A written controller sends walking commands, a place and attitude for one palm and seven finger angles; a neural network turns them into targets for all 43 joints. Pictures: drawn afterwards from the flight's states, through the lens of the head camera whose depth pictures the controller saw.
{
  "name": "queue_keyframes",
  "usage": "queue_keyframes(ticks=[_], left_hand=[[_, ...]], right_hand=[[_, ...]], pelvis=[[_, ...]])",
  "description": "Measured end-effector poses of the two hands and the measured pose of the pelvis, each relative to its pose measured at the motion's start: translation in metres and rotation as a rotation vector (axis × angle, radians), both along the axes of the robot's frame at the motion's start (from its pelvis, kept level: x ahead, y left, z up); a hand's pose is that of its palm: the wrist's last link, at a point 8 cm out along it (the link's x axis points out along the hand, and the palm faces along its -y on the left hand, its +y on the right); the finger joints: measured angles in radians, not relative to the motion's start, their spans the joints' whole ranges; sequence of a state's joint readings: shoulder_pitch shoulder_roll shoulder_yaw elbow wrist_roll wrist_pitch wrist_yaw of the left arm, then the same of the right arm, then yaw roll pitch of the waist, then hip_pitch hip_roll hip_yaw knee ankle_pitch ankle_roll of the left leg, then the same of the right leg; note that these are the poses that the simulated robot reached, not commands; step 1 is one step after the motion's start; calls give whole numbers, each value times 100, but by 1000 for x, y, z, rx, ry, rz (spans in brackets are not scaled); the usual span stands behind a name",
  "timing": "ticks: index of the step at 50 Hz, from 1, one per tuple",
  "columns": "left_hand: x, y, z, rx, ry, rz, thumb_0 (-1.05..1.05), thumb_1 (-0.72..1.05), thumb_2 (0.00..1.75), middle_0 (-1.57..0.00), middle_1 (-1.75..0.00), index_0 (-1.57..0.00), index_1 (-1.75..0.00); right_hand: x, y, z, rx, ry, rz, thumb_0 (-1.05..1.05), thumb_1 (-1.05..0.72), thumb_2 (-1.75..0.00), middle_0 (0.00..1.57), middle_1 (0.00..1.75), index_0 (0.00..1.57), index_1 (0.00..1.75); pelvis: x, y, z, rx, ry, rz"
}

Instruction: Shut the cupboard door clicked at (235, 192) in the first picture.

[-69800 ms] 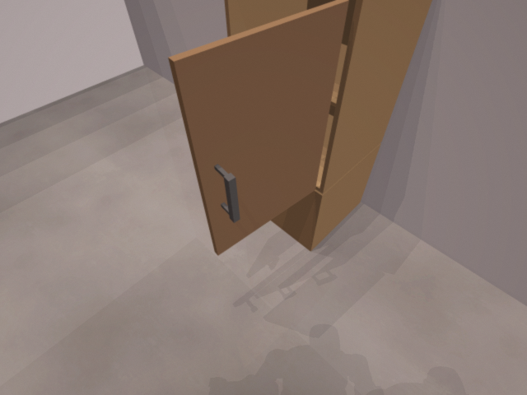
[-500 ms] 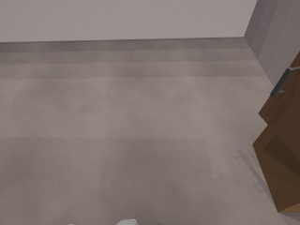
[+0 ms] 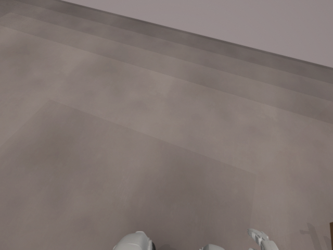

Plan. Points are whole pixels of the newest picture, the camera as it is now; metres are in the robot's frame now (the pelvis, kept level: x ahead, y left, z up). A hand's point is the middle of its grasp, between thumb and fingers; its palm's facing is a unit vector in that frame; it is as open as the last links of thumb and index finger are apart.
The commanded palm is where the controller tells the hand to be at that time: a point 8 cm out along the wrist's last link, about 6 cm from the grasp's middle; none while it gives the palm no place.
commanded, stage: walk to a spot facing it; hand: left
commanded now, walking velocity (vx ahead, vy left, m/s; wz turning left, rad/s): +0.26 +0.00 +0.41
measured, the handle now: out of the picture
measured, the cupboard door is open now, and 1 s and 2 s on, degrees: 18 18 18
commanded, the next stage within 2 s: turn to face it in 0.12 s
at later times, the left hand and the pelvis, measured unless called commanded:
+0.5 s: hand (128, 208) +0.23 +0.13 -0.13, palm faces +0.10 -0.97 -0.21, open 7.3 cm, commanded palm none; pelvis +0.16 -0.05 +0.03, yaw +3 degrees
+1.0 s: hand (109, 187) +0.29 +0.20 -0.14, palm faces -0.13 -0.97 -0.21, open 7.4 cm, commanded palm none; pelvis +0.18 +0.00 +0.03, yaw -14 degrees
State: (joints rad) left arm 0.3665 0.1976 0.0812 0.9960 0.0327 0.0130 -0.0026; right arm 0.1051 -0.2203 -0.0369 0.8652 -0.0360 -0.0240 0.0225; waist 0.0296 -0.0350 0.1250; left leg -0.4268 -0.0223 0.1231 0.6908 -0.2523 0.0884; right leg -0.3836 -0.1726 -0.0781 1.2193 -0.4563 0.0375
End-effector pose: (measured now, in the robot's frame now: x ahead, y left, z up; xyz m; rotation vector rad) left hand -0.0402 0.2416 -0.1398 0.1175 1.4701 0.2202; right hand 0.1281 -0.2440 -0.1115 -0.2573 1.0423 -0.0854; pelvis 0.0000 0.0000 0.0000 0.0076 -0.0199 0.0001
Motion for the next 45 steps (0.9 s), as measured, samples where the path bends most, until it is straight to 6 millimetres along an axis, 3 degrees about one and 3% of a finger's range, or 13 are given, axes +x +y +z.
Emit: queue_keyframes(ticks=[4,9,14,18,21,25,31,38,41,45], left_hand=[[78,13,17,34,-185,-13,1,91,90,-20,-30,-20,-30],[162,12,42,54,-352,-35,1,91,90,-20,-30,-19,-30],[227,-5,56,62,-428,-65,0,91,90,-20,-30,-19,-30],[263,-29,52,68,-443,-90,0,91,90,-20,-30,-20,-30],[268,-50,44,50,-395,-93,0,91,90,-20,-30,-20,-30],[256,-67,40,26,-298,-40,-1,93,90,-20,-30,-20,-30],[241,-53,39,43,-180,-40,-2,95,90,-20,-30,-20,-30],[240,-29,28,17,-111,-68,0,92,90,-20,-30,-20,-30],[252,-15,16,-2,-113,-90,0,91,90,-20,-30,-20,-30],[282,-2,17,-16,-139,-161,1,91,90,-20,-30,-20,-30]], right_hand=[[0,6,4,-1,70,5,1,-91,-90,20,30,20,30],[-5,8,6,30,156,-21,1,-91,-90,20,30,20,30],[-7,-1,0,58,241,-58,1,-91,-90,20,30,20,30],[-1,-15,-15,76,303,-94,1,-91,-90,20,30,20,30],[11,-25,-23,82,335,-114,1,-91,-90,20,30,20,30],[36,-32,-14,71,331,-127,1,-91,-90,20,30,20,30],[85,-35,-4,59,249,-136,1,-91,-90,20,30,20,30],[134,-24,10,28,98,-160,1,-91,-90,20,30,20,30],[144,-17,14,-3,31,-175,1,-91,-90,20,30,20,30],[134,-11,25,-29,18,-197,1,-91,-90,20,30,20,30]], pelvis=[[21,1,13,-8,13,40],[52,-5,25,-9,25,79],[87,-19,28,4,32,103],[121,-37,20,30,23,88],[140,-44,17,9,15,70],[156,-50,26,11,18,49],[168,-49,31,6,34,0],[177,-28,27,-6,35,-82],[182,-14,19,-26,36,-117],[182,-5,23,-24,20,-180]])
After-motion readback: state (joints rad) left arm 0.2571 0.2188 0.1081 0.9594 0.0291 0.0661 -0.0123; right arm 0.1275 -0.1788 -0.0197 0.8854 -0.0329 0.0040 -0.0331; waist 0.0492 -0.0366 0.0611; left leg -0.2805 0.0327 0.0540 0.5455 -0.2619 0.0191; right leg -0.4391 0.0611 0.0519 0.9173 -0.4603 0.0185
